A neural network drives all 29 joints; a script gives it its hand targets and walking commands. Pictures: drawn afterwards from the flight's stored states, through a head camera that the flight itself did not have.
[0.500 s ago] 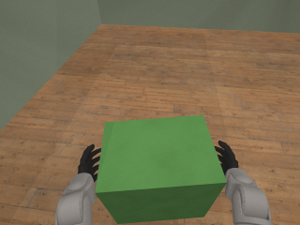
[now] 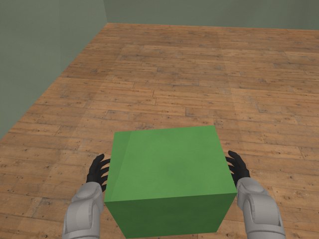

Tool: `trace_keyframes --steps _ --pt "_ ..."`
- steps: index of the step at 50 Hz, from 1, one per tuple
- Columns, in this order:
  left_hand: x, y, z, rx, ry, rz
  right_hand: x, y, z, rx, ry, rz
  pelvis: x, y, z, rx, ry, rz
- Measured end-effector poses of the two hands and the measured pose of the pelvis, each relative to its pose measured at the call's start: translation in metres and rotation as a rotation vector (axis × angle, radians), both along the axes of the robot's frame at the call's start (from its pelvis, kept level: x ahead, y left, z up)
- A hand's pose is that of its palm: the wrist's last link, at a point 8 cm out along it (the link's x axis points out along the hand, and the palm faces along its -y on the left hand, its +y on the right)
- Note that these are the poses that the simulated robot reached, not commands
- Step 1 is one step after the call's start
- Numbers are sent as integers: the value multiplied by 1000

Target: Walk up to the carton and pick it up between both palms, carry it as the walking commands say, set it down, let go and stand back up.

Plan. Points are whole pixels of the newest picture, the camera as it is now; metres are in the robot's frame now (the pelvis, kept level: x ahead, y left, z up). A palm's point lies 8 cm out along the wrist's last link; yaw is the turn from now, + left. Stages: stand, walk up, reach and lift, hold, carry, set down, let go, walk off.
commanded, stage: hold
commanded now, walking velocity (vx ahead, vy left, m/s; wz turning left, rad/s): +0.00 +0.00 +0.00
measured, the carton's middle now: (168, 184) +0.30 -0.01 -0.04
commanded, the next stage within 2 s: set down in 0.36 s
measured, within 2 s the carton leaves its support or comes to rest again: neither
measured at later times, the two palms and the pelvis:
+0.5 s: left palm (85, 166) +0.30 +0.20 +0.06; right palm (227, 160) +0.32 -0.16 +0.05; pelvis +0.03 +0.02 +0.01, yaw -1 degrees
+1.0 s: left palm (93, 174) +0.32 +0.20 -0.01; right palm (219, 170) +0.33 -0.16 -0.02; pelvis +0.03 +0.02 +0.00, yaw -1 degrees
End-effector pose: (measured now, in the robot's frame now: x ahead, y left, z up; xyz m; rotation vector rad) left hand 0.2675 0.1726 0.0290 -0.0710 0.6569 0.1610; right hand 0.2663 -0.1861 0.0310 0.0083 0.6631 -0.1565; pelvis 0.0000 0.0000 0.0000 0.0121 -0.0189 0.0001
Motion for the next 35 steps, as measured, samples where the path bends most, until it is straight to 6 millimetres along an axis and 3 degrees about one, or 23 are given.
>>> trace_keyframes --steps 5,13,18,23,30,35 --pt "-4 8 -1 57 46 -24 2 9 -7 -43 48 77 3 4 4 -4 -67 -17" --pt "30 23 34 34 -54 1 47 24 41 -59 -51 84 4 8 6 -10 -120 -22" --pt "42 22 40 24 -37 -6 56 23 48 -55 -35 73 14 12 8 -11 -138 -6" --pt "39 21 36 29 -32 9 53 21 34 5 -30 50 27 17 11 -14 -119 -19" --pt "27 34 7 44 47 26 39 35 -12 40 48 60 29 22 10 -13 -94 -7" --pt "31 34 -7 30 33 20 41 35 -20 30 35 46 26 24 8 -13 -65 5"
